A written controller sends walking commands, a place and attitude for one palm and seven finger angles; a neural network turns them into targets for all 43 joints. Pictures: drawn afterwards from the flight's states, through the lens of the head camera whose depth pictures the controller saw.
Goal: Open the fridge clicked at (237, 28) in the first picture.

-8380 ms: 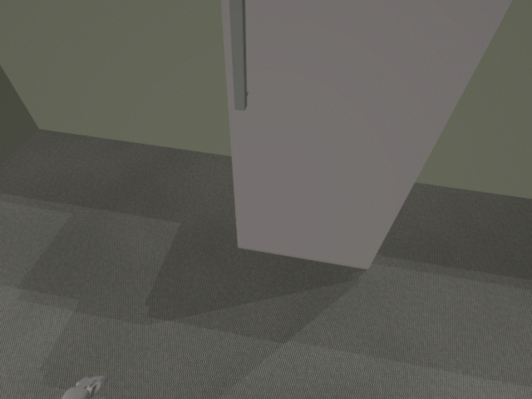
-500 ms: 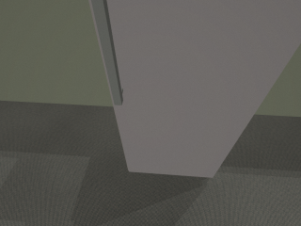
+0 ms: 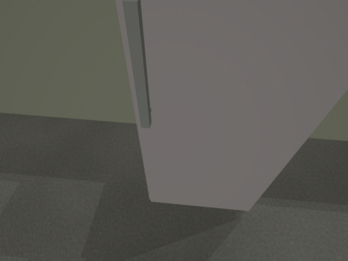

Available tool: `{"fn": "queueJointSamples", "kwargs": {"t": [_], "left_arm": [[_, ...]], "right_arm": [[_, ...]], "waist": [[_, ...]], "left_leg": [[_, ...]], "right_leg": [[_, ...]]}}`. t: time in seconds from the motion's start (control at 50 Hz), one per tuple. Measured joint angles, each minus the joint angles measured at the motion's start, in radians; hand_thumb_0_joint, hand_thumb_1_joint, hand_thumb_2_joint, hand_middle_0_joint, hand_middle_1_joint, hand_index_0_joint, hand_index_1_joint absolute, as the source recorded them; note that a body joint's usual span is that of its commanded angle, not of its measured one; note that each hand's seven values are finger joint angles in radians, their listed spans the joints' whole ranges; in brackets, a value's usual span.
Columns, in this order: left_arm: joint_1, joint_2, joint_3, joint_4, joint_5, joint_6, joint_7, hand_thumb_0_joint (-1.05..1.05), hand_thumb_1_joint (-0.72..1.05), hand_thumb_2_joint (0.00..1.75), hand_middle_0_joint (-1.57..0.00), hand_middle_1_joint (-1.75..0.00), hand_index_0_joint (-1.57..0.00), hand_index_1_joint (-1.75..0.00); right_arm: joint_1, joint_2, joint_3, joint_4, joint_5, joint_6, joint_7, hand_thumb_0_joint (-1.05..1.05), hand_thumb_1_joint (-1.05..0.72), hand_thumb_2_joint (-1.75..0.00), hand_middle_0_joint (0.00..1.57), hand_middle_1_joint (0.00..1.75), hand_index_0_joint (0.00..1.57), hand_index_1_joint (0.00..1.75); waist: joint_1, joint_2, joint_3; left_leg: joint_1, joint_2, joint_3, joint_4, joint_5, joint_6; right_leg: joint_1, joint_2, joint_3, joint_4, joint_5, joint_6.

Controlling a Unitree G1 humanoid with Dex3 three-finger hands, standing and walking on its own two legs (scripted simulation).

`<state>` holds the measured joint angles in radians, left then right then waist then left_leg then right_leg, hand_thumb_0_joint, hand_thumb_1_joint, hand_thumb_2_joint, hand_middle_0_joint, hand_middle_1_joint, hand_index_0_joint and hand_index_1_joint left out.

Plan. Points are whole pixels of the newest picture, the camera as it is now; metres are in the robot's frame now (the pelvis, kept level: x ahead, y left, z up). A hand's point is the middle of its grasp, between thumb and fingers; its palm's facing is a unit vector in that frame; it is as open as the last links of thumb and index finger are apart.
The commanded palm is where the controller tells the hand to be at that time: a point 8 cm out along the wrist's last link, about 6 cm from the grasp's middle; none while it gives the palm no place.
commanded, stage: come to a stop and stand still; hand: left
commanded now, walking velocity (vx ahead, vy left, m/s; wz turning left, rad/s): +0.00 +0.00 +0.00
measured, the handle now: (142, 71) +0.48 +0.11 +0.19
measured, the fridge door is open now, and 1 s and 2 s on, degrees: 0 0 0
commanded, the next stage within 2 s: look again from close up in 0.30 s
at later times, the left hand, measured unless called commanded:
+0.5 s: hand out of the picture +0.02 +0.17 -0.17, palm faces +0.00 -0.98 -0.22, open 7.4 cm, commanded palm none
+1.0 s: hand out of the picture +0.02 +0.16 -0.17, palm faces +0.00 -0.98 -0.21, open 7.4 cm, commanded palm none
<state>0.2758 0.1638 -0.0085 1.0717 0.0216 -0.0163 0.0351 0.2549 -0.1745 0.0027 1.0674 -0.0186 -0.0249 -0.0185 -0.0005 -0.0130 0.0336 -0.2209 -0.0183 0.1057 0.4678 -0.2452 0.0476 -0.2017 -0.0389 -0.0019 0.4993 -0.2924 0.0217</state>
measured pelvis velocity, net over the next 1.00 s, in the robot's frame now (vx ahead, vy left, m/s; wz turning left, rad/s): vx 0.01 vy -0.02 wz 0.00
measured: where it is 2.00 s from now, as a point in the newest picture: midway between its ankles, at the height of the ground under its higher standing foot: outside the picture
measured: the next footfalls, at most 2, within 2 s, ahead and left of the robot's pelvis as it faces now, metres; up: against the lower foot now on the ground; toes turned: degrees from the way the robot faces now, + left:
none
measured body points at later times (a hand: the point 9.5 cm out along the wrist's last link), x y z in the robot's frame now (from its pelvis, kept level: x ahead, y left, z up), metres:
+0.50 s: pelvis +0.01 -0.01 +0.00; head +0.03 -0.01 +0.45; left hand +0.02 +0.23 -0.15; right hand +0.04 -0.24 -0.16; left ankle +0.01 +0.09 -0.74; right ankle -0.02 -0.13 -0.74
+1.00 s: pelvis +0.01 -0.02 +0.00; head +0.02 -0.02 +0.45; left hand +0.02 +0.21 -0.15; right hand +0.03 -0.26 -0.15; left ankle +0.01 +0.09 -0.74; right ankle -0.02 -0.13 -0.74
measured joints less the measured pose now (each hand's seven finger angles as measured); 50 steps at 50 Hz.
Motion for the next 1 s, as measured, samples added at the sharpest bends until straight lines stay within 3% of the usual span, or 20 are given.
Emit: {"fn": "queueJointSamples", "kwargs": {"t": [1.0], "left_arm": [[-0.020,0.016,0.003,0.030,-0.001,-0.006,-0.006,0.00,0.91,0.90,-0.20,-0.30,-0.20,-0.30]], "right_arm": [[-0.031,0.003,-0.002,0.061,0.002,0.007,-0.001,0.01,-0.91,-0.90,0.20,0.29,0.20,0.30]], "waist": [[0.004,-0.004,0.010]], "left_leg": [[0.046,0.029,-0.013,-0.061,0.026,-0.037]], "right_leg": [[0.044,0.032,-0.013,-0.058,0.020,-0.034]]}}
